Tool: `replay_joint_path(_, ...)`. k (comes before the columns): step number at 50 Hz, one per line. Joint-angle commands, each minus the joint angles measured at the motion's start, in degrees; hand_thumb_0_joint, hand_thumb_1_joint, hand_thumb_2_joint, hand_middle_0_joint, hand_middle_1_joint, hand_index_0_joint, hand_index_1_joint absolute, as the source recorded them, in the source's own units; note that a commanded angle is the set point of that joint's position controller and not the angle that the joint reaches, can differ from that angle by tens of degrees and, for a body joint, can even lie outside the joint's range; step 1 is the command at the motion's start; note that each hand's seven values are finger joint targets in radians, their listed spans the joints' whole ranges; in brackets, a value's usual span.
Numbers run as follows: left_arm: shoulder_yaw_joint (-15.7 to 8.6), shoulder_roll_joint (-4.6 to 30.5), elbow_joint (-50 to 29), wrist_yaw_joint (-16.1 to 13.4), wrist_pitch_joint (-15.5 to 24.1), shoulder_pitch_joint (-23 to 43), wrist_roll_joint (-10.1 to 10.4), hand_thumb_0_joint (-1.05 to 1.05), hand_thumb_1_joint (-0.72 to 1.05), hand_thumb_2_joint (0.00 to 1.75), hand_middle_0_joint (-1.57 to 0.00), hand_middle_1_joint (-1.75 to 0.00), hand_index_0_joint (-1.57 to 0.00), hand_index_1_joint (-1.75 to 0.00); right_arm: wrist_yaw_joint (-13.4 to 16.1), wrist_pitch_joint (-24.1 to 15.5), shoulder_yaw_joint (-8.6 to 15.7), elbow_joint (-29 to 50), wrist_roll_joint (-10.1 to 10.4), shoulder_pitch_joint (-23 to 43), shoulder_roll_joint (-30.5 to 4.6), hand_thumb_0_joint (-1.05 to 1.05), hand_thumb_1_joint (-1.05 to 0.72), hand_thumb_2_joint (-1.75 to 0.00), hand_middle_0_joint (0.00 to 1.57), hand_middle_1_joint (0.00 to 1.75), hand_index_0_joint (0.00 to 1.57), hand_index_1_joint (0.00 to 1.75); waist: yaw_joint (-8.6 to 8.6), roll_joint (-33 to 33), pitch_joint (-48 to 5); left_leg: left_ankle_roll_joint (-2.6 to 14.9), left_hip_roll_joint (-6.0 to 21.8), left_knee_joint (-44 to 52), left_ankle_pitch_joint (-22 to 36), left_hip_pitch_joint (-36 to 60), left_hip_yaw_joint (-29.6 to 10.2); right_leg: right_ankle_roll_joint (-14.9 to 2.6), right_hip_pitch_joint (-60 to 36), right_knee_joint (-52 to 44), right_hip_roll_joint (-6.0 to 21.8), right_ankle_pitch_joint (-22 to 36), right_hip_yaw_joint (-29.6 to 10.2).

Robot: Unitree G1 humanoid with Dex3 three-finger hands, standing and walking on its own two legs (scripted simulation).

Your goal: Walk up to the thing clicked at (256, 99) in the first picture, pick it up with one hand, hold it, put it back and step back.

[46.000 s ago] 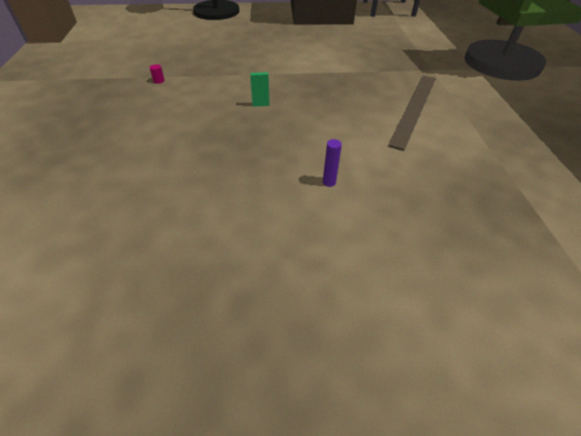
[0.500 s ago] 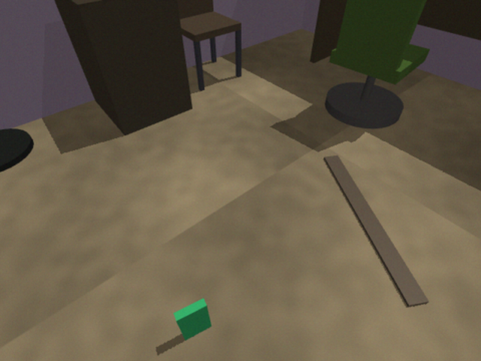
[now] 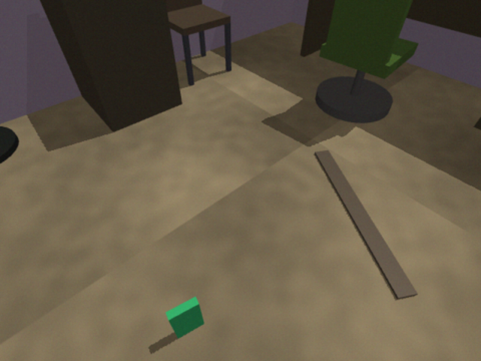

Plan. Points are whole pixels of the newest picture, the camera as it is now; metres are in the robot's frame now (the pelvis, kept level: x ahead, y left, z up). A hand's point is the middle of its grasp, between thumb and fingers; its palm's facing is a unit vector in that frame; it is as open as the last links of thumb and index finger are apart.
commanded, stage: stand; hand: left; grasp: from the side
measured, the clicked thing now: (186, 318) +0.41 +0.21 -0.67
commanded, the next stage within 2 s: step back in 1.08 s
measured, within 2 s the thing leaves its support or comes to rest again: neither
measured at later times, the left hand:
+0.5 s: hand out of the picture +0.10 +0.25 -0.16, palm faces -0.04 -0.94 -0.33, open 7.3 cm
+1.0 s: hand out of the picture +0.10 +0.24 -0.16, palm faces -0.05 -0.94 -0.33, open 7.3 cm
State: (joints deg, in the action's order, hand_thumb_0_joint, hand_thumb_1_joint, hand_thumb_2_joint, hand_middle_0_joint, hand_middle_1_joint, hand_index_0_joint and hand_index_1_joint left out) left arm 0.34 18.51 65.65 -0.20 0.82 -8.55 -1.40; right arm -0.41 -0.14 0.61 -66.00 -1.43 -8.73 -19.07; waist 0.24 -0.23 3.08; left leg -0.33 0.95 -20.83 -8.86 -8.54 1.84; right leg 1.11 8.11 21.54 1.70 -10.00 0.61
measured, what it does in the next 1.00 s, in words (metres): stands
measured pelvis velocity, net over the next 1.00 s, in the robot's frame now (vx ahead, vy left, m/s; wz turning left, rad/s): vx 0.03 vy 0.00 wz -0.02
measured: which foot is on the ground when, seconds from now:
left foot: down 0.00-1.00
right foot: down 0.00-1.00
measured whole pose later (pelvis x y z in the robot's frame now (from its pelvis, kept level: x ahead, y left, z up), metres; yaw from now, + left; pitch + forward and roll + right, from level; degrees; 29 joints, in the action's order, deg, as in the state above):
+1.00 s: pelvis +0.03 +0.00 +0.00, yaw -1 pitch -2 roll +0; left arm -0.1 19.1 65.7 0.0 0.6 -6.3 -1.0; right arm -0.4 -0.5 0.4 -66.6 -1.1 -5.7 -19.0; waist 0.5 0.0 2.9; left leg -0.5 1.2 -17.5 -9.7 -5.4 2.9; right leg 1.1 5.5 18.4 1.4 -10.5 -0.3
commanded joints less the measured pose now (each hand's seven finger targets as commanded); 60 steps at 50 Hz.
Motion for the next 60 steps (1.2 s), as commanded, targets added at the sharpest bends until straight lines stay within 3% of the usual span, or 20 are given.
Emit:
replay_joint_path(1,-2.4,12.2,-3.3,-0.9,0.9,2.8,0.4,0.0,0.9,0.9,-0.2,-0.3,-0.2,-0.3,1.0,-1.2,2.0,3.5,0.4,2.5,-11.3,0.0,-0.9,-0.9,0.2,0.3,0.2,0.3,-0.12,-0.3,-1.1,1.17,5.5,5.6,-4.0,-0.2,-6.2,-2.05,1.7,-5.3,5.3,-2.6,-5.8)
replay_joint_path(11,-2.4,12.0,-2.9,-0.8,1.0,3.8,0.5,0.0,0.9,0.9,-0.2,-0.3,-0.2,-0.3,1.1,-1.4,2.0,3.0,0.5,3.5,-12.1,0.0,-0.9,-0.9,0.2,0.3,0.2,0.3,-0.09,-0.3,-3.0,1.28,6.1,5.5,0.3,1.9,-5.8,-1.67,-0.4,-5.6,5.7,2.9,-5.6)
replay_joint_path(17,-2.5,11.8,-3.1,-0.9,1.1,4.3,0.7,0.0,0.9,0.9,-0.2,-0.3,-0.2,-0.3,1.3,-1.5,2.0,2.7,0.6,3.5,-12.0,0.0,-0.9,-0.9,0.2,0.3,0.2,0.3,-0.01,0.2,-6.0,1.22,6.8,4.0,9.4,4.8,-5.1,-1.55,-2.6,-4.3,6.1,11.0,-5.1)
replay_joint_path(27,-2.7,12.2,-3.2,-0.9,0.8,5.2,0.7,0.0,0.9,0.9,-0.2,-0.3,-0.2,-0.3,1.3,-1.4,2.0,2.7,0.5,4.6,-12.1,0.0,-0.9,-0.9,0.2,0.3,0.2,0.3,0.06,-0.4,-4.0,0.79,6.7,5.5,6.9,4.2,-4.7,-1.36,-2.0,-5.3,5.9,8.7,-5.2)
replay_joint_path(30,-2.6,12.0,-3.2,-0.9,0.9,4.8,0.7,0.0,0.9,0.9,-0.2,-0.3,-0.2,-0.3,1.2,-1.5,2.1,2.7,0.6,4.7,-12.1,0.0,-0.9,-0.9,0.2,0.3,0.2,0.3,0.08,-0.2,-5.4,0.92,7.1,4.8,10.3,5.6,-4.6,-1.44,-2.7,-4.7,6.1,11.0,-4.9)
replay_joint_path(32,-2.6,12.1,-3.3,-0.9,0.9,4.6,0.7,0.0,0.9,0.9,-0.2,-0.3,-0.2,-0.3,1.3,-1.5,2.1,2.8,0.5,5.1,-12.2,0.0,-0.9,-0.9,0.2,0.3,0.2,0.3,0.02,-0.5,-5.5,1.04,7.0,4.6,10.3,5.6,-4.5,-1.42,-2.9,-4.9,6.1,12.3,-5.0)
replay_joint_path(34,-2.8,12.4,-3.1,-0.8,0.8,4.8,0.7,0.0,0.9,0.9,-0.2,-0.3,-0.2,-0.3,1.3,-1.5,2.0,2.7,0.6,4.8,-12.0,0.0,-0.9,-0.9,0.2,0.3,0.2,0.3,0.2,-0.1,-4.3,0.79,6.8,5.6,8.1,4.8,-4.4,-1.31,-2.3,-5.4,5.9,9.9,-5.2)
replay_joint_path(36,-2.8,12.4,-3.4,-0.9,0.9,5.3,0.8,0.0,0.9,0.9,-0.2,-0.3,-0.2,-0.3,1.3,-1.6,2.2,2.8,0.6,5.2,-12.3,0.0,-0.9,-0.9,0.2,0.3,0.2,0.3,0.19,-0.3,-5.3,0.82,7.2,5.0,10.0,6.0,-4.5,-1.55,-2.5,-4.9,6.1,11.3,-5.1)
replay_joint_path(43,-2.8,12.4,-3.4,-0.7,0.7,5.0,0.8,0.0,0.9,0.9,-0.2,-0.3,-0.2,-0.3,1.1,-1.4,2.0,2.8,0.6,5.2,-12.0,0.0,-0.9,-0.9,0.2,0.3,0.2,0.3,0.2,0.2,-3.1,0.76,6.7,6.2,4.4,4.1,-4.3,-1.67,-1.5,-6.0,5.8,6.7,-5.4)
replay_joint_path(52,-2.7,12.6,-3.7,-0.7,0.9,4.8,0.8,0.0,0.9,0.9,-0.2,-0.3,-0.2,-0.3,1.0,-1.4,2.0,3.0,0.6,5.2,-12.0,0.0,-0.9,-0.9,0.2,0.3,0.2,0.3,0.25,0.4,-3.6,0.69,6.9,5.9,4.7,4.6,-4.5,-1.79,-1.4,-6.0,5.9,7.2,-5.6)
replay_joint_path(53,-2.7,12.7,-3.8,-0.7,0.9,4.9,0.8,0.0,0.9,0.9,-0.2,-0.3,-0.2,-0.3,1.0,-1.3,2.0,3.0,0.6,5.3,-12.1,0.0,-0.9,-0.9,0.2,0.3,0.2,0.3,0.16,0.3,-3.6,0.78,6.9,6.0,4.1,4.4,-4.6,-1.76,-1.1,-6.3,5.9,6.8,-5.7)
replay_joint_path(54,-5.1,17.1,-5.6,-1.0,0.3,4.5,1.5,0.0,0.9,0.9,-0.2,-0.3,-0.2,-0.3,0.8,-0.3,3.4,3.9,0.8,6.5,-15.4,0.0,-0.9,-0.9,0.2,0.3,0.2,0.3,0.13,1.5,2.0,2.0,6.4,0.8,11.7,0.1,-5.7,-2.16,3.8,-1.1,4.8,15.0,-6.0)
replay_joint_path(58,-5.4,15.5,-8.2,-1.3,-0.3,2.1,1.6,0.0,0.9,0.9,-0.2,-0.3,-0.2,-0.3,0.7,0.4,4.0,6.3,1.6,4.6,-14.5,0.0,-0.9,-0.9,0.2,0.3,0.2,0.3,0.36,0.1,-5.5,3.8,6.9,-3.8,16.4,2.1,-5.0,-3.79,2.5,4.1,4.0,16.5,-4.8)
replay_joint_path(60,-5.4,15.2,-9.8,-1.1,-0.7,3.2,1.5,0.0,0.9,0.9,-0.2,-0.3,-0.2,-0.3,0.6,0.9,4.5,7.3,1.6,4.7,-14.8,0.0,-0.9,-0.9,0.2,0.3,0.2,0.3,0.83,-0.5,-7.1,4.21,6.2,-5.4,11.4,0.6,-4.8,-4.81,3.4,5.4,4.1,13.7,-6.0)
